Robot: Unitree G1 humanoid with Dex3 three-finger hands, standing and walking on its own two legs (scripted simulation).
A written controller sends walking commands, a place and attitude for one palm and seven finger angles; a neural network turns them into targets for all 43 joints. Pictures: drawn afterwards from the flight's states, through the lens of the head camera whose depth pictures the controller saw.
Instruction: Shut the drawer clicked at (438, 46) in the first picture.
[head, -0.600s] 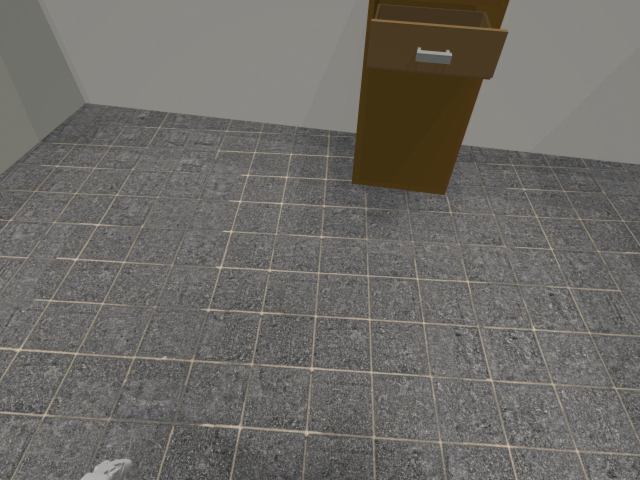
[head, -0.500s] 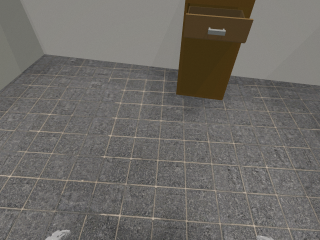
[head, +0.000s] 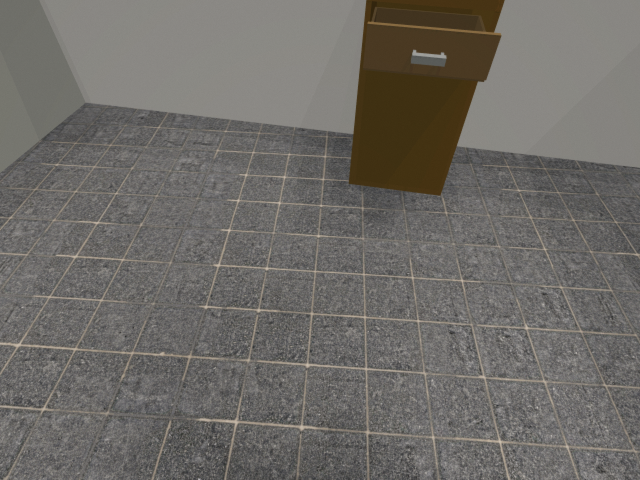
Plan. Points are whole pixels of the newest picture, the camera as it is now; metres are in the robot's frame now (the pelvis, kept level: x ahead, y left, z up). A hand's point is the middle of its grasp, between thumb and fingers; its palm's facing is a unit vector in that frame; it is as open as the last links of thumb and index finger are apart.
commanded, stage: stand and wait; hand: left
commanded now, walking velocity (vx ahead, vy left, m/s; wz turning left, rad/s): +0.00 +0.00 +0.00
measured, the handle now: (428, 56) +1.32 -0.26 -0.02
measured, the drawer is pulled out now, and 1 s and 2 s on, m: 0.21 0.21 0.21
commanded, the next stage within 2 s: look at it before walking up in 0.22 s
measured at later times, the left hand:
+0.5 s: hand out of the picture +0.07 +0.24 -0.15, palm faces -0.03 -0.94 -0.33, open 7.4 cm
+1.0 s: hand out of the picture +0.08 +0.25 -0.15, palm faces -0.02 -0.94 -0.33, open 7.4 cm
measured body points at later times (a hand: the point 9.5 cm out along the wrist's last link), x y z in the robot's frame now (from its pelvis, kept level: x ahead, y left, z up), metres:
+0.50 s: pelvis +0.00 +0.00 +0.00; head +0.00 +0.00 +0.45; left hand +0.07 +0.29 -0.13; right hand +0.07 -0.30 -0.13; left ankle +0.01 +0.13 -0.74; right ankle +0.01 -0.12 -0.74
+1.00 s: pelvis +0.01 +0.00 +0.00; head +0.01 +0.00 +0.45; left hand +0.08 +0.29 -0.13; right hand +0.09 -0.30 -0.13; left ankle +0.01 +0.13 -0.74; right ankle +0.01 -0.12 -0.74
